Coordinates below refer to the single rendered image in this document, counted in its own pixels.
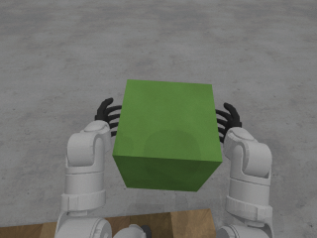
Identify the robot right forearm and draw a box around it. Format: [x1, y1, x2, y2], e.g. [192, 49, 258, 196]
[223, 127, 274, 238]

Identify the robot left hand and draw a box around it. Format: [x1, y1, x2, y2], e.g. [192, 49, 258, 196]
[94, 97, 122, 137]

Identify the carton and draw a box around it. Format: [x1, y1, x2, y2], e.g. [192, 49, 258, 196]
[112, 79, 223, 192]

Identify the left robot foot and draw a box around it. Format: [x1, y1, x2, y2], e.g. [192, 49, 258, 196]
[141, 225, 152, 238]

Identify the left robot upper arm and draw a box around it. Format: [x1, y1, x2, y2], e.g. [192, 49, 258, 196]
[55, 217, 112, 238]

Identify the left robot shin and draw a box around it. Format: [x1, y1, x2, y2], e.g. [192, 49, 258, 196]
[129, 224, 143, 231]

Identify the robot right hand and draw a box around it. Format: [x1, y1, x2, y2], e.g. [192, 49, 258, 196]
[215, 102, 243, 144]

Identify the right robot upper arm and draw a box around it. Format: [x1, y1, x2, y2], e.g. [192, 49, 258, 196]
[216, 224, 269, 238]

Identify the robot left forearm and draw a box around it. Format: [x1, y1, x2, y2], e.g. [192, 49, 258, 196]
[54, 120, 113, 238]

